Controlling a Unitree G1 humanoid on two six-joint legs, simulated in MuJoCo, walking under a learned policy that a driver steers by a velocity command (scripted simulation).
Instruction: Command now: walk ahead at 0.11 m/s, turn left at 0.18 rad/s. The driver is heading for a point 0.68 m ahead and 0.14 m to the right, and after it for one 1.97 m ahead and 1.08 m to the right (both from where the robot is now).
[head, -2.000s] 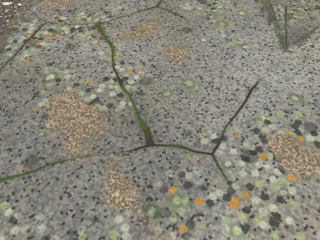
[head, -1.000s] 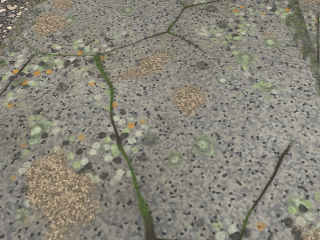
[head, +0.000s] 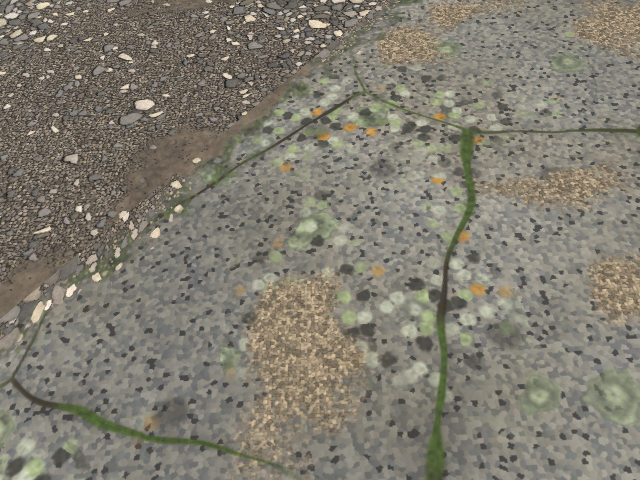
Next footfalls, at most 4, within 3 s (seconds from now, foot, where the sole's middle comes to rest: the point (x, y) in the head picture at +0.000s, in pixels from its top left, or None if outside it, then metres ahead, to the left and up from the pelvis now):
0.20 left None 0.02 0.11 -0.78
0.64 right None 0.36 -0.10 -0.78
1.20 left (376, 379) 0.72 -0.03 -0.78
1.64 right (468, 416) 0.62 -0.22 -0.78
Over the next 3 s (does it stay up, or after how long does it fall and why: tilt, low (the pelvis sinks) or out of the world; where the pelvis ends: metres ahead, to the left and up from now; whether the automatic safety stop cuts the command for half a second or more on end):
stays up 0.64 -0.12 0.00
